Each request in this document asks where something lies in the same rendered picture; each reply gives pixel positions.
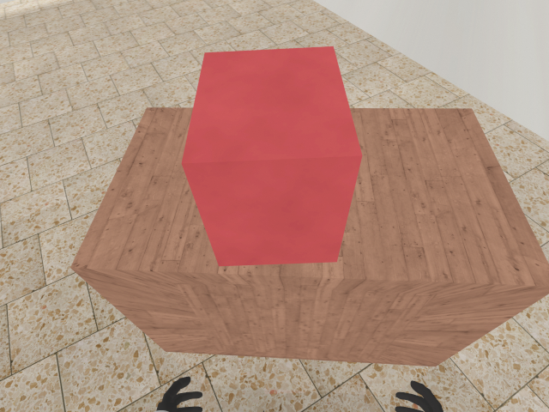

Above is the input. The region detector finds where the carton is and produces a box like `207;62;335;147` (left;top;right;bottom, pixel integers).
182;46;362;266

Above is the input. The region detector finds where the pedestal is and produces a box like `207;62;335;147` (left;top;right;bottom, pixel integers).
70;107;549;367

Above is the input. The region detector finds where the robot right hand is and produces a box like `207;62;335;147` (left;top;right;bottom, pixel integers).
395;380;443;412

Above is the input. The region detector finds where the robot left hand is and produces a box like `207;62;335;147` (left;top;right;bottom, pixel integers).
156;377;202;412

